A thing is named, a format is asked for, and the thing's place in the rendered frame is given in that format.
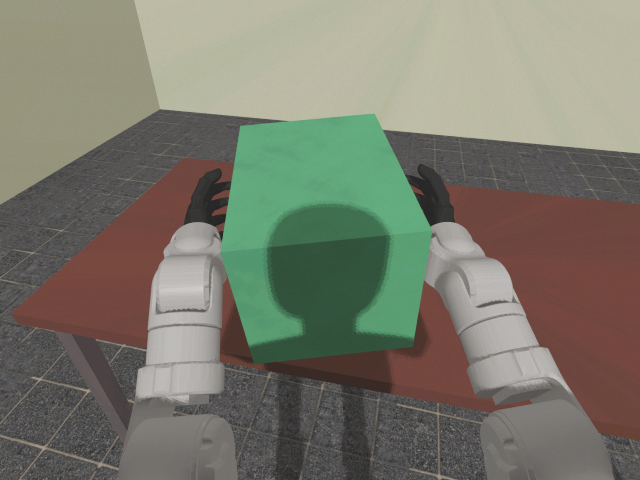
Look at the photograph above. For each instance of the robot left hand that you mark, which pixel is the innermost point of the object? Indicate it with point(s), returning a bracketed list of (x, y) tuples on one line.
[(201, 206)]

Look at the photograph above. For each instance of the right robot upper arm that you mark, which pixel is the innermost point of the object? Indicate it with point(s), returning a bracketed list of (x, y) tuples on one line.
[(549, 440)]

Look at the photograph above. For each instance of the robot right hand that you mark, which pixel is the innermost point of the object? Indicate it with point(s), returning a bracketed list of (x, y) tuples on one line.
[(436, 203)]

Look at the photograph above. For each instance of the table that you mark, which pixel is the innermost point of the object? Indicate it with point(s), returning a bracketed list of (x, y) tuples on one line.
[(574, 264)]

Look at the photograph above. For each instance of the left robot forearm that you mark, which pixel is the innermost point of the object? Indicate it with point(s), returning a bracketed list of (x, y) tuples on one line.
[(185, 317)]

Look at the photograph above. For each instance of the right robot forearm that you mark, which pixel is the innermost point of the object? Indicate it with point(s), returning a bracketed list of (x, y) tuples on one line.
[(505, 358)]

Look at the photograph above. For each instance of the carton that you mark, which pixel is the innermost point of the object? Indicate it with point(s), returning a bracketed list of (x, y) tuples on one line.
[(325, 244)]

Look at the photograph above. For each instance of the left robot upper arm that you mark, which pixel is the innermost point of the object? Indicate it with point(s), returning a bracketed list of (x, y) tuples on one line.
[(193, 447)]

